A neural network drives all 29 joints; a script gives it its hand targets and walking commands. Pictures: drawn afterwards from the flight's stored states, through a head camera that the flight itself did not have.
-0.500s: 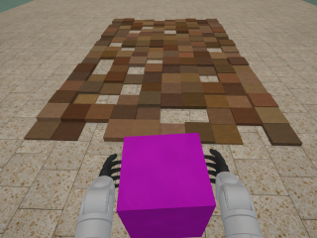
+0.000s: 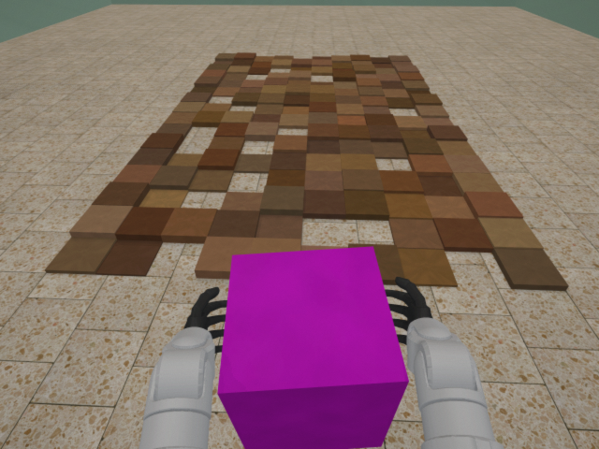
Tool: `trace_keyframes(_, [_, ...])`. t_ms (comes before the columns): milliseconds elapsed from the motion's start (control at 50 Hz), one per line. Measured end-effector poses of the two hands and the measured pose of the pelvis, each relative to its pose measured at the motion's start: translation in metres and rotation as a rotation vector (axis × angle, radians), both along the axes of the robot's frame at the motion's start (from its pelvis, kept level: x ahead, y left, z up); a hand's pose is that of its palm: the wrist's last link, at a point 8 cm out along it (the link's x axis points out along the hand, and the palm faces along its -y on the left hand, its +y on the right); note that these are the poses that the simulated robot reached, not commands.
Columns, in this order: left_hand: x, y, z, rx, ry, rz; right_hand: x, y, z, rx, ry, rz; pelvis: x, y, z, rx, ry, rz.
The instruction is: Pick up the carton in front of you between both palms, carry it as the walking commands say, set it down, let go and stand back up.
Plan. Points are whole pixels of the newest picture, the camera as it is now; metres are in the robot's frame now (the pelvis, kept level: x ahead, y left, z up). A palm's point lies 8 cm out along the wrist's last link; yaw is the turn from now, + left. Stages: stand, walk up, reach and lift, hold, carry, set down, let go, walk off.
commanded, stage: hold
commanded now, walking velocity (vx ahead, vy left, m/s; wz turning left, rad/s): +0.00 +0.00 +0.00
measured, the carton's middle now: (308, 353) +0.30 +0.00 -0.03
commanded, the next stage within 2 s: carry in 0.52 s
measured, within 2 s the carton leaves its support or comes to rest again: neither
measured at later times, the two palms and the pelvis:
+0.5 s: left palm (197, 340) +0.28 +0.15 +0.05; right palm (418, 333) +0.29 -0.14 +0.05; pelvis +0.00 +0.00 +0.00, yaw +0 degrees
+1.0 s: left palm (225, 258) +0.41 +0.14 +0.07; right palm (415, 266) +0.40 -0.16 +0.07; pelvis +0.14 +0.00 -0.01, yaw -3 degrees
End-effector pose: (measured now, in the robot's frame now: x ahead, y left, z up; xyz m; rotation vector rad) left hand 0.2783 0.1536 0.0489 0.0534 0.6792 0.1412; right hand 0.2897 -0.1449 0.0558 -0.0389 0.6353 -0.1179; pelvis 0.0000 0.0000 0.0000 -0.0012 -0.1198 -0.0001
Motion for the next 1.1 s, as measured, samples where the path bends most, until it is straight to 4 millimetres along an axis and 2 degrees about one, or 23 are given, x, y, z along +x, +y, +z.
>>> trace_keyframes(520, [0.001, 0.001, -0.001, -0.008, 0.003, -0.002, -0.003, 0.001, -0.003, 0.001, 0.005, -0.012, -0.005, 0.004, -0.002, 0.001, 0.008, 0.000])
trace_keyframes(660, [0.017, -0.004, 0.002, -0.022, -0.031, -0.001, 0.009, -0.004, -0.002, 0.018, -0.029, -0.032, 0.008, 0.003, -0.009, 0.001, 0.111, -0.022])
trace_keyframes(760, [0.040, -0.015, 0.009, -0.044, -0.041, -0.003, 0.028, -0.015, 0.006, 0.035, -0.038, -0.058, 0.034, -0.003, -0.015, -0.013, 0.157, 0.000])
trace_keyframes(840, [0.065, -0.010, 0.014, -0.056, -0.010, 0.011, 0.056, -0.011, 0.013, 0.040, -0.007, -0.054, 0.065, 0.003, -0.016, 0.006, 0.184, 0.007])
trace_keyframes(920, [0.097, -0.005, 0.018, -0.058, 0.008, 0.005, 0.084, -0.006, 0.014, 0.083, 0.012, -0.092, 0.101, 0.007, -0.016, 0.015, 0.207, -0.042])
trace_keyframes(1020, [0.144, -0.023, 0.022, -0.068, 0.032, -0.025, 0.115, -0.023, 0.013, 0.086, 0.034, -0.136, 0.149, 0.001, -0.015, -0.016, 0.224, -0.046])
trace_keyframes(1100, [0.182, -0.029, 0.020, -0.057, 0.036, -0.016, 0.158, -0.030, 0.011, 0.102, 0.040, -0.129, 0.192, -0.009, -0.019, -0.021, 0.222, 0.010])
